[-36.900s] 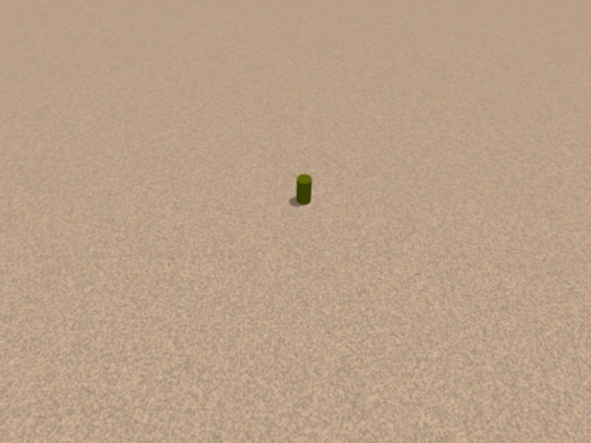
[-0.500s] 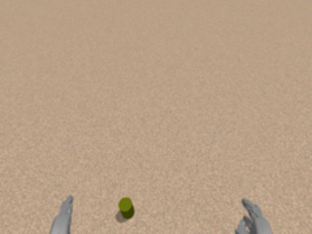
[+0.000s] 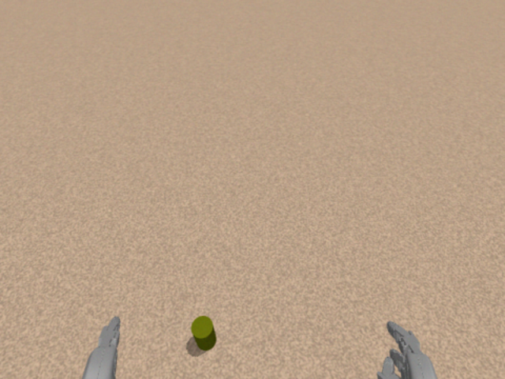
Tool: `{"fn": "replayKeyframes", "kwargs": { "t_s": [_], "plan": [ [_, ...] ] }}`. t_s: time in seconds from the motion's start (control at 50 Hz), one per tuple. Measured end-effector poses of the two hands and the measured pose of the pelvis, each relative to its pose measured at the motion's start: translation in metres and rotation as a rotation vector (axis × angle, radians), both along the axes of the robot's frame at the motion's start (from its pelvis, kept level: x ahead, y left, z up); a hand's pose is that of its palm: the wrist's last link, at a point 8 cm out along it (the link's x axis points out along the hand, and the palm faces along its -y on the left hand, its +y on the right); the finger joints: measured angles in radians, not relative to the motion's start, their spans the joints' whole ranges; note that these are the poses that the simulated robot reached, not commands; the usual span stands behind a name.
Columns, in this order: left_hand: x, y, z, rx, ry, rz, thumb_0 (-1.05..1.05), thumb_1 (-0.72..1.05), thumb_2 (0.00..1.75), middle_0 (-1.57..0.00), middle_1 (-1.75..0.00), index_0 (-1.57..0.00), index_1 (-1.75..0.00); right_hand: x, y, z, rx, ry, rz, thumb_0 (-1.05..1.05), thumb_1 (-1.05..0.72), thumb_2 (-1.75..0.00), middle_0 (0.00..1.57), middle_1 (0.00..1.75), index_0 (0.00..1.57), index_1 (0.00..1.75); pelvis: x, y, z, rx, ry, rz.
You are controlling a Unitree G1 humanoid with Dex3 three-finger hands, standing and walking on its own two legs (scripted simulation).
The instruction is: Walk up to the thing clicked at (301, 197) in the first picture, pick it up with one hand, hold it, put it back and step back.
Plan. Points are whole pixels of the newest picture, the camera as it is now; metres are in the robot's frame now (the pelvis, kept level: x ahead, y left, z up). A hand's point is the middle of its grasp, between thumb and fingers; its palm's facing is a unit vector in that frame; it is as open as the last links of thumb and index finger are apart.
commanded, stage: home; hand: left
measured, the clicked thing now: (204, 333) +0.41 +0.18 -0.65
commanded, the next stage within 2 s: stand in 1.14 s
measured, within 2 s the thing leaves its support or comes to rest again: neither
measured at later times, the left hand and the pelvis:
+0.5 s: hand out of the picture +0.16 +0.18 -0.06, palm faces +0.12 -0.95 -0.28, open 17.5 cm; pelvis -0.01 +0.00 +0.00, yaw +0 degrees
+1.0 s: hand (141, 378) +0.17 +0.18 -0.06, palm faces +0.12 -0.95 -0.28, open 17.5 cm; pelvis +0.00 +0.00 +0.00, yaw +0 degrees
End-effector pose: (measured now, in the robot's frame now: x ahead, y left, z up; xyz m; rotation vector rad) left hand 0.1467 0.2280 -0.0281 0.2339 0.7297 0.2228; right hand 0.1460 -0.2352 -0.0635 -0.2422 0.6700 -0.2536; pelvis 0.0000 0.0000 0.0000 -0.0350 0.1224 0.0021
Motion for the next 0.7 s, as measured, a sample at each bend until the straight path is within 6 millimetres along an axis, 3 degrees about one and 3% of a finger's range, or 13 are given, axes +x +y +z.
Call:
{"fn": "replayKeyframes", "kwargs": {
  "t_s": [0.48, 0.7],
  "plan": [
    [-0.012, 0.0, -0.001, -0.005, 0.0, 0.0, -0.01, -0.54, 0.05, -0.06, -0.05, -0.05, -0.05, -0.005, -0.001, 0.003, -0.008, -0.021, 0.008, 0.01, -0.9, -0.9, 0.2, 0.3, 0.21, 0.3, -0.009, 0.0, 0.001, 0.001, -0.009, 0.0],
    [-0.007, 0.0, 0.0, -0.004, -0.006, 0.0, -0.01, -0.54, 0.05, -0.06, -0.06, -0.05, -0.05, -0.002, 0.001, 0.001, -0.001, -0.014, 0.012, 0.01, -0.9, -0.9, 0.2, 0.3, 0.21, 0.3, -0.006, 0.0, 0.001, 0.002, -0.006, 0.0]
  ]
}}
